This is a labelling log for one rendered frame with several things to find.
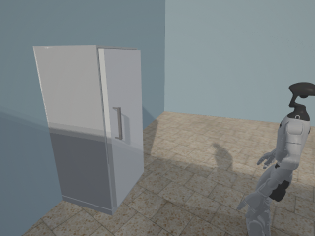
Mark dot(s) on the humanoid robot head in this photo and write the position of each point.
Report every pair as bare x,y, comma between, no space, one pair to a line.
303,90

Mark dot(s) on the handle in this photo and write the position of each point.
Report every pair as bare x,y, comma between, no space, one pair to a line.
119,123

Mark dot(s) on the right robot hand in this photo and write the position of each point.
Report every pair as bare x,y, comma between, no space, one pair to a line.
270,160

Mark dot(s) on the left robot hand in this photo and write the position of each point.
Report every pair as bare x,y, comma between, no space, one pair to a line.
253,200

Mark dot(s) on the fridge door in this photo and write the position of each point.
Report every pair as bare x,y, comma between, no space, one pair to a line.
121,81

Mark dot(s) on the robot right forearm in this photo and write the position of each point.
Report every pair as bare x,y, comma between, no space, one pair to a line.
273,153

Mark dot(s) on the robot left forearm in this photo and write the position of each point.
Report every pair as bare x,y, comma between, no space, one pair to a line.
281,173

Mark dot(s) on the robot left upper arm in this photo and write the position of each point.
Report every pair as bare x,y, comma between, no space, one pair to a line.
294,131

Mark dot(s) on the robot right thigh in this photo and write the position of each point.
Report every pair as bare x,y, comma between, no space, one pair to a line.
266,175

